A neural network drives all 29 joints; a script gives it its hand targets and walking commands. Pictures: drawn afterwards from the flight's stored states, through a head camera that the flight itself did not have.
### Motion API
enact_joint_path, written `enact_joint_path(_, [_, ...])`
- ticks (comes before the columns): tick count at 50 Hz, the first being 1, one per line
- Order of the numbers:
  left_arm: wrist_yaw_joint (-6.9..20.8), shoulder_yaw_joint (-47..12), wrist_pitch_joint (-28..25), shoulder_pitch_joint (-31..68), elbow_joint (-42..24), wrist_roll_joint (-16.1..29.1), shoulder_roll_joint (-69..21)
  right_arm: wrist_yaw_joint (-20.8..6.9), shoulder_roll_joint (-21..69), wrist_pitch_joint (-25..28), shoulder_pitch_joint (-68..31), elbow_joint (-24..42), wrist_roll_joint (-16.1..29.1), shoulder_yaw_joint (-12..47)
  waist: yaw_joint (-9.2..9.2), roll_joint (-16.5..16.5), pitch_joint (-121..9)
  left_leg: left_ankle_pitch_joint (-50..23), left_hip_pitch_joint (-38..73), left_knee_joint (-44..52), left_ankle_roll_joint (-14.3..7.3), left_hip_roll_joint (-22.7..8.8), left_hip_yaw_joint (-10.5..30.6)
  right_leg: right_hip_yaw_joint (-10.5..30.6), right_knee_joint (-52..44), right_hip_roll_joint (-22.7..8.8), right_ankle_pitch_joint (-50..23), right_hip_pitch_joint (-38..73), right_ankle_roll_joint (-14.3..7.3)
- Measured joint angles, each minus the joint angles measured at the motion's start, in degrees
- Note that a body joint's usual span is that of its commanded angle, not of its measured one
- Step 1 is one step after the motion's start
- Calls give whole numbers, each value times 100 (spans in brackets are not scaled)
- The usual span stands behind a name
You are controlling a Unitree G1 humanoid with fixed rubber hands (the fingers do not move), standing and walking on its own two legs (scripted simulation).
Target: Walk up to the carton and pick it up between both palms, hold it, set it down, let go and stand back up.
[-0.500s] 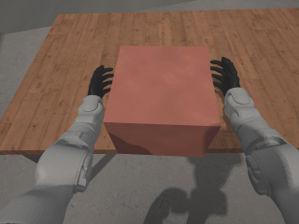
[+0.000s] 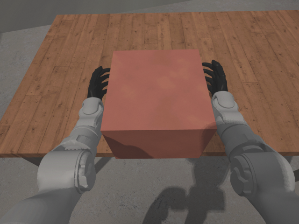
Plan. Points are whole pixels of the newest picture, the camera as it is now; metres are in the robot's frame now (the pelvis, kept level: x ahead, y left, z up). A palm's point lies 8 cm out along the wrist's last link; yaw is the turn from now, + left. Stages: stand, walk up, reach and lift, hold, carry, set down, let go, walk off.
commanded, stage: reach and lift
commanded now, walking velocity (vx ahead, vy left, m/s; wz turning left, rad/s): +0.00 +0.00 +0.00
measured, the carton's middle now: (156, 104) +0.44 +0.02 +0.03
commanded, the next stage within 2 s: none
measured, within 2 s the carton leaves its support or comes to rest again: leaves its support in 1.28 s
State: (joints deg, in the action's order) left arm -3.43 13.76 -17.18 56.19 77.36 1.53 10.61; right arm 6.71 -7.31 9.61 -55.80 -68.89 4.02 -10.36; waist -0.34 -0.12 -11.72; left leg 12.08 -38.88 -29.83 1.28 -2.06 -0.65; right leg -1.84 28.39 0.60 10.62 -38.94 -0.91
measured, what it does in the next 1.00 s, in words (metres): stands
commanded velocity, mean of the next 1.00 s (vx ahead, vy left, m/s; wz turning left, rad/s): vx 0.00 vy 0.00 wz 0.00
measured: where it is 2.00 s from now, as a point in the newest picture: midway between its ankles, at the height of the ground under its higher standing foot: outside the picture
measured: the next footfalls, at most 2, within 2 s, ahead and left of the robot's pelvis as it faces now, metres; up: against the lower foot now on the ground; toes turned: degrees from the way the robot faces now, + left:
none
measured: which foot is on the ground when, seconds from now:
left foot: down 0.00-1.00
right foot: down 0.00-1.00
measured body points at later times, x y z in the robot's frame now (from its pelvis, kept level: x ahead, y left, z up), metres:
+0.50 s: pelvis +0.03 +0.01 +0.02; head +0.09 +0.01 +0.46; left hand +0.45 +0.19 +0.06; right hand +0.45 -0.15 +0.07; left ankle +0.00 +0.13 -0.73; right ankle +0.01 -0.11 -0.73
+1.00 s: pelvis +0.03 +0.01 +0.02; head +0.09 +0.02 +0.46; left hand +0.45 +0.19 +0.06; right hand +0.45 -0.15 +0.08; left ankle +0.00 +0.13 -0.73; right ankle +0.01 -0.11 -0.73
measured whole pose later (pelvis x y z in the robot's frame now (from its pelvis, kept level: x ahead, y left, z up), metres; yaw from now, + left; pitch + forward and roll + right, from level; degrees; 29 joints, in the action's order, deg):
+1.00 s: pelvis +0.03 +0.01 +0.02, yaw -1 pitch +11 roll -1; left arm -0.3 24.1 -13.1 43.0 60.2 -12.6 3.4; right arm 0.9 -1.4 14.7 -42.7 -57.7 -16.7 -25.5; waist -0.9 -0.1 -4.1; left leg 11.0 -20.0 -19.6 0.4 -1.9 -2.7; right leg -1.6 16.7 0.1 8.5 -19.5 0.1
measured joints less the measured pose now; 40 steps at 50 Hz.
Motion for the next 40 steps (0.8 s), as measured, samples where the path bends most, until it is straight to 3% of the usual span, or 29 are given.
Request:
enact_joint_path(6, [149, 865, -199, -337, -324, -886, -220, -342, 351, 273, 387, 493, -1482, -1207, 26, 85, 405, -94, 753, 440, -37, 32, -30, 14, -460, -26, -106, 763, 38])
enact_joint_path(10, [272, 1065, -249, -657, -503, -1146, -370, -522, 539, 393, 813, 862, -1975, -1580, -13, 125, 466, -100, 1167, 662, -64, 44, -87, 54, -689, -36, -131, 1165, 68])
enact_joint_path(19, [346, 1118, 19, -1005, -929, -1178, -555, -614, 607, 373, 1150, 1063, -2165, -1638, -48, 72, 703, -46, 1735, 852, -105, 69, -175, 107, -862, -68, -87, 1707, 118])
enact_joint_path(40, [274, 977, 393, -1287, -1626, -1426, -697, -614, 604, 446, 1318, 1146, -2047, -1547, -120, 10, 750, -63, 1883, 959, -87, -5, -228, 78, -1160, -14, -213, 1933, 97])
